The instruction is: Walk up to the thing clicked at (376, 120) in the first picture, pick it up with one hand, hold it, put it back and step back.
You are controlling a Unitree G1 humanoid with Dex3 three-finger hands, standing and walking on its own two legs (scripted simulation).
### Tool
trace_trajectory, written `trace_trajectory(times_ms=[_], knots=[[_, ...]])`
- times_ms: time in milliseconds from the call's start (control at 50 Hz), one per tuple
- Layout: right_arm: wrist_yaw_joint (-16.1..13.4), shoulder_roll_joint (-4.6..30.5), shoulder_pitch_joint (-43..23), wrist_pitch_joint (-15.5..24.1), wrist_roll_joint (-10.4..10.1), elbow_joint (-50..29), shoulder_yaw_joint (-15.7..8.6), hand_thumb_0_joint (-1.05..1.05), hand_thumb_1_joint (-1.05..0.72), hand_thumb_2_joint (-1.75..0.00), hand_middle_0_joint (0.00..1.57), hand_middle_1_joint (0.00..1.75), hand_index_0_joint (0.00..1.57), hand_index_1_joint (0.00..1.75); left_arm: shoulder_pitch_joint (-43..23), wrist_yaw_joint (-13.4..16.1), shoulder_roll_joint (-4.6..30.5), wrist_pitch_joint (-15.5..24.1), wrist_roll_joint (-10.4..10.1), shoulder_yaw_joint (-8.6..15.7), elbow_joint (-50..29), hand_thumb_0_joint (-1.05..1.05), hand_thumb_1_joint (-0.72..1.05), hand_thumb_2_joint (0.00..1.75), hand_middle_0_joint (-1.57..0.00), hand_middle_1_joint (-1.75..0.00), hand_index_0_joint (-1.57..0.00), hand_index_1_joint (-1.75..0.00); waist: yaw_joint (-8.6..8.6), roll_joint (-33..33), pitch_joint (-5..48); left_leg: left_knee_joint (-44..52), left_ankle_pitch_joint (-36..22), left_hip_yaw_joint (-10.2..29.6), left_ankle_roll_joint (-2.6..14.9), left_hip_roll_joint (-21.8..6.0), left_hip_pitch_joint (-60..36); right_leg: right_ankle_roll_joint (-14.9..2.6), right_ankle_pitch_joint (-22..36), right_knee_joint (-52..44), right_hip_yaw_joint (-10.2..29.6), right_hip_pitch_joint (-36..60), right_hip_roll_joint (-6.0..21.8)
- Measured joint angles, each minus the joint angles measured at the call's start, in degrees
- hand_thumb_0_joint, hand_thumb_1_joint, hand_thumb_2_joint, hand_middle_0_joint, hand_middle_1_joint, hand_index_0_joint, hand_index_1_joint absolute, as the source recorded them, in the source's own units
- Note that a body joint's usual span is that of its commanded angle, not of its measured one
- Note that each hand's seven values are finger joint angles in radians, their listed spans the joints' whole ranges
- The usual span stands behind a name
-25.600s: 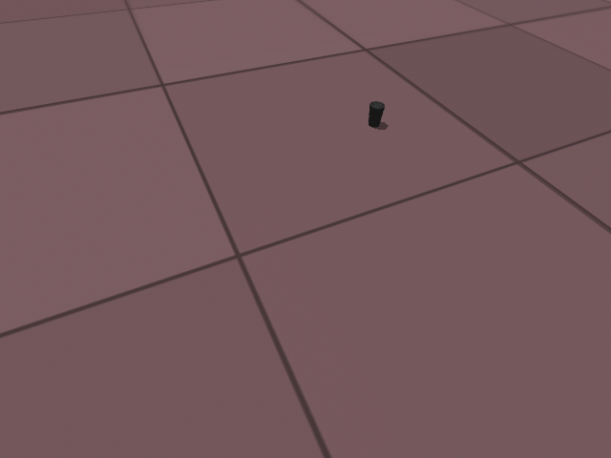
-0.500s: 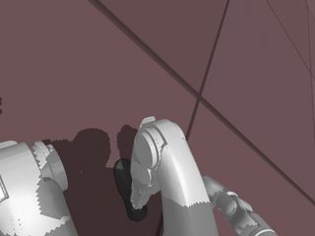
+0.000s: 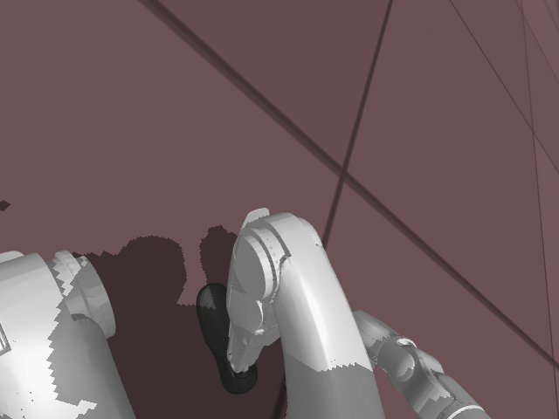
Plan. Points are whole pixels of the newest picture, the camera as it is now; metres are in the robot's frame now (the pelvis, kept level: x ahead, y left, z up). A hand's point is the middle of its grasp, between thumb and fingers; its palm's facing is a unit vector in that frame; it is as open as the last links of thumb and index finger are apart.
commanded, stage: open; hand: left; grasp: from the side
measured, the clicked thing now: out of the picture +0.43 +0.31 -0.21
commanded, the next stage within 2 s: withdraw in 0.06 s
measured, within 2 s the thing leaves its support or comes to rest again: rests again in 0.66 s
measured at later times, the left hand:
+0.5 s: hand out of the picture +0.43 +0.35 -0.13, palm faces +0.49 -0.87 +0.00, open 17.4 cm
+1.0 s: hand out of the picture +0.32 +0.42 -0.01, palm faces +0.41 -0.81 -0.42, open 17.5 cm
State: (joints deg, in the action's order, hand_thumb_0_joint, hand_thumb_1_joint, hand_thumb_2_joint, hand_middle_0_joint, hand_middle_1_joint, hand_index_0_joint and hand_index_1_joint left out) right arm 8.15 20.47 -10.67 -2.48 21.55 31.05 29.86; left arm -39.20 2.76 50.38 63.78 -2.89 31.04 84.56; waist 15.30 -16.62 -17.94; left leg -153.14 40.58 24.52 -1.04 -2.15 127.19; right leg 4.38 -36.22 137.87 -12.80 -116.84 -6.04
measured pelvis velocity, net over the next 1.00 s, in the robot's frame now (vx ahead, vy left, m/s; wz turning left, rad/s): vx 0.01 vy -0.01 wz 0.14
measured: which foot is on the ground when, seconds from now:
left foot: down 0.00-1.00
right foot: down 0.00-1.00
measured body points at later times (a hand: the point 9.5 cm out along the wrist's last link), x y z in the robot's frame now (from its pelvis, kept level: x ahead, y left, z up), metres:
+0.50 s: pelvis +0.00 +0.00 +0.00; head +0.21 +0.20 +0.34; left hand +0.39 +0.39 -0.13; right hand +0.18 -0.24 -0.03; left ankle +0.08 +0.13 -0.25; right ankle +0.14 -0.13 -0.25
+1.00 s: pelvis +0.01 -0.01 +0.07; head +0.18 +0.11 +0.47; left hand +0.30 +0.46 +0.02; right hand +0.20 -0.24 -0.03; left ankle +0.08 +0.13 -0.25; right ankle +0.14 -0.13 -0.25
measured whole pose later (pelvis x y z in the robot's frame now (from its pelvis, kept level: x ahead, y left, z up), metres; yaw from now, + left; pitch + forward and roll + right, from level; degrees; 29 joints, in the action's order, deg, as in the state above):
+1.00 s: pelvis +0.01 -0.01 +0.07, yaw +8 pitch +29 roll -10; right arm 5.1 15.1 3.6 -8.7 2.5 35.0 4.5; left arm -24.4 -3.4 39.9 19.5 4.3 27.3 47.1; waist 4.9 -2.0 3.9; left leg -134.9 37.7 9.7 0.6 -3.3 127.1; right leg 1.8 -38.2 128.9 -3.7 -120.1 -0.8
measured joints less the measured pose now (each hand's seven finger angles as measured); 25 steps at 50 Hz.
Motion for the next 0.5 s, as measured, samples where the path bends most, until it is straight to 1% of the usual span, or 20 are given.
trace_trajectory(times_ms=[140, 280, 320, 360, 460, 500], knots=[[0.03, -0.01, 0.38, -0.02, -0.07, 0.09, 0.07, -0.01, -0.92, -0.9, 0.21, 0.3, 0.2, 0.3, 0.49, -0.23, -0.34, 0.03, -0.49, 0.04, -0.23, -0.01, -0.5, 0.25, -0.39, -0.33, -0.39, -0.32, -0.17, -0.08, 0.06, 0.26, 0.22, 0.02, -0.07, -0.18, -0.25, -0.06, 0.04, -0.29, -0.06, 0.13, -0.01], [-0.12, 0.19, 0.3, -0.1, -0.09, 0.05, 0.3, -0.01, -0.91, -0.9, 0.21, 0.3, 0.2, 0.3, 0.56, -0.63, -0.53, 0.31, -1.1, 0.25, -0.46, -0.01, -0.56, 0.13, -0.19, -0.14, -0.2, -0.14, -0.32, -0.46, 0.01, 0.31, 0.05, 0.12, -0.28, -0.17, -0.39, 0.12, 0.26, -0.25, -0.1, 0.07, 0.01], [-0.27, 0.22, 0.27, -0.19, -0.2, -0.03, 0.24, -0.01, -0.91, -0.9, 0.21, 0.3, 0.2, 0.3, 0.65, -1.1, -0.54, 0.16, -0.94, 0.8, -1.15, -0.02, -0.56, 0.12, -0.15, -0.11, -0.16, -0.11, -0.43, -0.5, -0.12, 0.27, 0.0, 0.17, -0.32, -0.16, -0.45, 0.1, 0.33, -0.21, -0.12, 0.1, 0.0], [-0.43, 0.21, 0.41, -0.41, -0.4, -0.15, -0.02, -0.01, -0.9, -0.9, 0.21, 0.3, 0.2, 0.3, 0.84, -1.63, -0.49, -0.38, -0.52, 1.92, -2.64, -0.02, -0.56, 0.11, -0.12, -0.09, -0.12, -0.08, -0.65, -0.49, -0.2, 0.29, -0.04, 0.16, -0.35, -0.19, -0.48, -0.04, 0.38, -0.19, -0.13, 0.08, 0.01], [-0.57, -0.01, 2.09, -0.98, -1.38, -0.15, -2.12, -0.01, -0.9, -0.9, 0.21, 0.3, 0.2, 0.3, 1.83, -3.62, -0.89, -3.5, -0.8, 4.09, -9.93, -0.02, -0.54, 0.09, -0.07, -0.05, -0.08, -0.04, -1.67, 0.39, 0.76, 0.82, -0.24, -0.51, -0.43, -0.12, -0.22, -0.44, 0.23, -0.21, 0.23, -0.21, 0.42], [-0.66, -0.23, 3.33, -1.24, -2.29, 0.15, -3.52, -0.01, -0.9, -0.9, 0.21, 0.3, 0.2, 0.3, 2.72, -5.14, -1.36, -5.57, -1.47, 3.61, -13.37, -0.02, -0.54, 0.09, -0.06, -0.04, -0.07, -0.03, -2.28, 1.27, 2.11, 1.35, -0.3, -1.07, -0.44, -0.08, 0.08, -0.65, -0.01, -0.31, 0.53, -0.53, 0.75]])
